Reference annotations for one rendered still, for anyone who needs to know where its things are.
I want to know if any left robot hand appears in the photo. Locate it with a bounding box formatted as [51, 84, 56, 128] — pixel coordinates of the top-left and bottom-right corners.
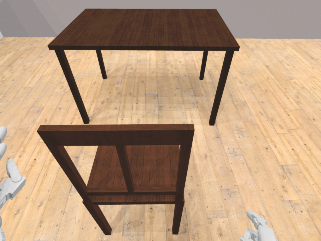
[0, 126, 26, 209]

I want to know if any table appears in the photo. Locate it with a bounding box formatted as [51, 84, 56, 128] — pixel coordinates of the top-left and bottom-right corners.
[48, 9, 240, 126]

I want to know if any right robot hand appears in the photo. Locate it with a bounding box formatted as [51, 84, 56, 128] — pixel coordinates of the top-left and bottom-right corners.
[240, 210, 277, 241]

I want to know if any chair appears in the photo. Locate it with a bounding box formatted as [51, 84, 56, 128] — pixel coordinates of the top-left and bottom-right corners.
[37, 124, 195, 235]

